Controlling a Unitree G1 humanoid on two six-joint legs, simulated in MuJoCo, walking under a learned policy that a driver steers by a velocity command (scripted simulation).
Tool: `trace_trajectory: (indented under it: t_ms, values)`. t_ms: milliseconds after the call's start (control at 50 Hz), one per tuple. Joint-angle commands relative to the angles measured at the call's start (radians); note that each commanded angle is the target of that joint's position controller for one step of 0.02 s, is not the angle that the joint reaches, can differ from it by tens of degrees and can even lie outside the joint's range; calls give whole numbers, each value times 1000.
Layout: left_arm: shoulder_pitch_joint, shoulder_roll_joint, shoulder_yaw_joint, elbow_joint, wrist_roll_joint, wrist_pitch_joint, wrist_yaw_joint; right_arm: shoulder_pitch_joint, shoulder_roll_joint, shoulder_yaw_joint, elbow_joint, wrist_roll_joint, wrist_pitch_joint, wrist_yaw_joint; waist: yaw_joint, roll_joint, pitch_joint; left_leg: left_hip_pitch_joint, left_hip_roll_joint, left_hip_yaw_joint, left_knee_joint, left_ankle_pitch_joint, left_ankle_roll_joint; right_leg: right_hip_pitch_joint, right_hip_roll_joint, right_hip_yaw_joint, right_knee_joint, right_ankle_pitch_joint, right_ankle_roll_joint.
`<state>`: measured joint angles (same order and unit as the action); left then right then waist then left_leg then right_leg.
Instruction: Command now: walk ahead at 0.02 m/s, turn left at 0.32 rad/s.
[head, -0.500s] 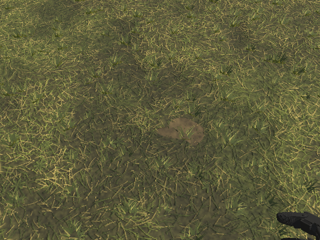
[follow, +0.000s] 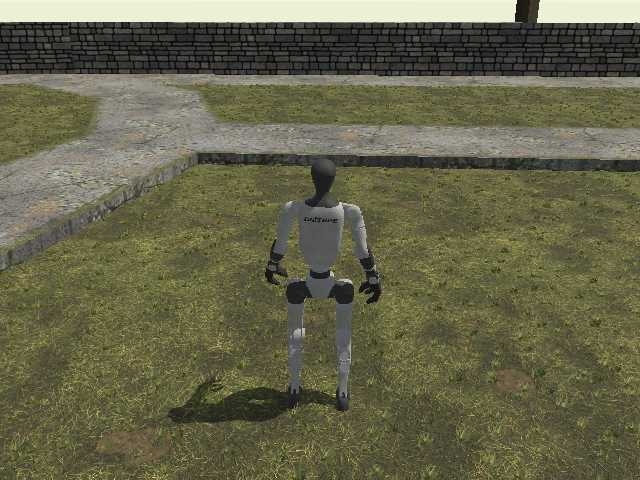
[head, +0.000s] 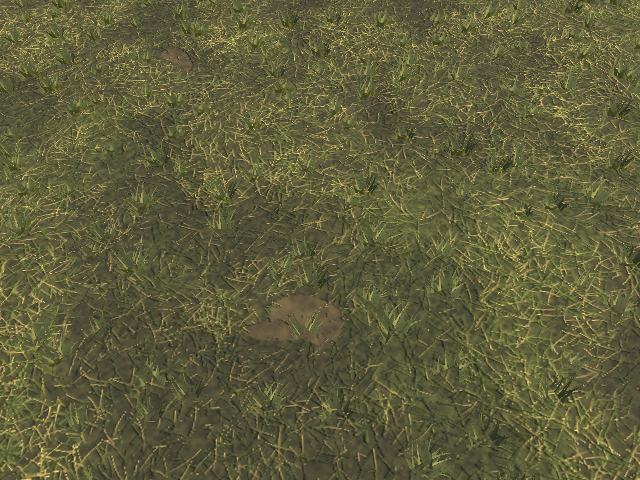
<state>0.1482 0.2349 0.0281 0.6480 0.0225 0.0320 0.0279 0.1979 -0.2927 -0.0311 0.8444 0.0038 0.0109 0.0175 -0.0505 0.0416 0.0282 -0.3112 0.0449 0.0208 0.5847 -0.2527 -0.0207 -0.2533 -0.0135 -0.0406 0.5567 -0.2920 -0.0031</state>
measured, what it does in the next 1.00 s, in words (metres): steps on the spot, turning left: right foot, then left foot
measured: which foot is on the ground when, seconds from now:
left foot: down 0.00-0.50, up 0.52-0.92, down 0.94-1.00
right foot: down 0.00-0.14, up 0.16-0.48, down 0.50-0.92, up 0.94-1.00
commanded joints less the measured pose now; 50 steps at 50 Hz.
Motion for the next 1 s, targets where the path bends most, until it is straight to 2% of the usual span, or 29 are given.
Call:
trace_trajectory:
  t_ms: [20,60,100,120,140,160,180,200,240,280,340,420,460,480,500,520,540,560,600,640,700,760,840,900,920,940,960,980,1000]
  values:
    - [29,200,72,-45,-12,-13,24,-46,-106,-38,-85,7,-6,-4,57,-215,-36,-120,-10,16,136,-71,18,73,-266,203,-163,275,-155]
    - [-7,196,76,-52,-21,-14,35,-27,-88,-42,-89,6,0,4,44,-196,-55,-122,-1,16,166,-114,34,82,-299,193,-116,383,-170]
    - [-35,191,81,-51,-33,-12,40,-5,-91,-48,-90,5,6,10,28,-144,-56,-53,-5,11,48,28,65,43,-264,127,-40,365,-124]
    - [-5,178,83,-50,-27,-13,39,-8,-150,-65,-98,0,6,6,50,-16,-55,-13,36,-80,-30,314,101,2,-187,40,62,262,-63]
    - [-17,148,77,-73,-10,-14,39,7,-221,-86,-100,-2,6,-4,59,172,-65,60,141,-308,-131,458,204,-121,-40,-76,240,112,26]
    - [-110,127,67,-95,-6,-15,41,78,-234,-89,-97,-20,2,-6,-22,259,-79,193,256,-515,-232,565,337,-305,66,-19,439,-293,63]
    - [-118,122,66,-99,-14,-19,37,114,-224,-80,-96,-31,-16,-7,-38,185,-137,271,299,-547,-243,579,375,-373,52,99,603,-423,57]
    - [-88,125,68,-81,-24,-18,33,67,-216,-79,-112,-20,-29,-10,-8,96,-149,288,274,-484,-211,570,347,-394,29,132,664,-381,54]
    - [-67,154,79,-60,-18,-20,38,-23,-190,-74,-137,10,-27,-28,26,36,-131,259,221,-396,-199,524,276,-393,-6,143,580,-240,57]
    - [-50,129,73,-50,-21,-27,35,-44,-180,-72,-143,13,-3,-41,40,65,-131,211,162,-348,-205,488,247,-316,15,112,470,-170,76]
    - [-43,104,62,-41,-30,-38,20,-42,-194,-83,-156,14,19,-53,28,86,-146,191,134,-341,-203,408,235,-222,39,104,280,-109,86]
    - [-11,130,70,-29,-35,-47,0,-74,-200,-90,-176,17,34,-47,26,139,-126,115,127,-421,-212,285,229,-97,66,96,90,-59,77]
    - [44,134,77,-10,-34,-55,-10,-109,-189,-87,-189,29,41,-46,63,137,-115,75,95,-443,-182,225,192,2,73,78,-102,62,54]
    - [68,151,85,0,-29,-57,-10,-102,-169,-82,-192,32,43,-49,70,115,-114,26,59,-435,-149,135,152,80,39,92,-183,129,32]
    - [95,219,101,-5,-12,-55,-3,-72,-123,-69,-197,20,42,-49,57,-29,-129,-87,-14,-355,11,-76,92,176,-145,257,-239,142,-36]
    - [60,298,116,-16,16,-45,-3,-43,-100,-68,-220,17,30,-44,14,-301,-89,-275,-176,-164,221,-348,29,161,-349,512,-284,289,-192]
    - [30,253,103,-39,39,-54,-4,-43,-179,-92,-211,5,19,-44,32,-258,-87,-287,-102,-181,461,-376,-5,91,-414,561,-299,274,-278]
    - [-29,193,86,-53,29,-60,0,-27,-219,-111,-190,17,22,-42,10,-188,-65,-278,-84,-186,552,-306,-14,55,-354,459,-292,230,-251]
    - [-87,152,72,-59,-6,-64,9,6,-186,-112,-157,12,44,-48,2,-166,-30,-306,-70,-159,629,-183,-50,61,-249,294,-275,191,-183]
    - [-57,153,68,-49,-8,-57,19,-25,-142,-99,-180,19,50,-41,28,-175,-21,-314,-60,-112,605,-126,-76,76,-216,201,-273,255,-187]
    - [63,188,84,-22,-13,-48,32,-112,-111,-81,-237,23,40,-24,108,-209,-64,-367,-18,-61,449,-98,-88,214,-253,218,-326,-4,-203]
    - [80,231,99,-16,-22,-54,24,-136,-92,-67,-265,18,27,-4,125,-209,-62,-306,7,-24,306,-136,-59,213,-286,202,-355,-117,-196]
    - [65,256,110,-6,-43,-70,-6,-95,-93,-63,-258,20,13,15,101,-204,-21,-121,-4,47,119,-150,12,99,-288,122,-367,-143,-183]
    - [33,233,103,9,-60,-71,-24,50,-84,-69,-195,25,6,20,16,-158,-33,126,-54,111,-88,-39,67,-12,-260,32,-242,-158,-145]
    - [45,186,87,15,-51,-74,-27,157,-118,-87,-153,29,4,11,-22,-93,-70,297,-76,89,-119,-60,94,-106,-215,-36,-89,-133,-107]
    - [-2,116,61,-14,-21,-80,-33,297,-205,-116,-129,32,-2,-3,-80,126,-94,471,112,-217,-222,-129,171,-324,-124,-140,311,-183,-22]
    - [-71,93,53,-105,-16,-105,-29,285,-329,-129,-169,18,-30,4,-56,273,-73,538,320,-769,-368,-329,377,-691,44,-29,567,-326,24]
    - [-108,169,66,-109,-48,-132,-35,264,-240,-107,-177,10,-56,11,-78,146,-47,509,345,-770,-416,-368,409,-749,-21,104,664,-278,6]
    - [-82,200,73,-94,-61,-147,-47,213,-169,-81,-180,7,-72,8,-34,138,5,473,310,-651,-404,-289,367,-753,-59,109,641,-160,-16]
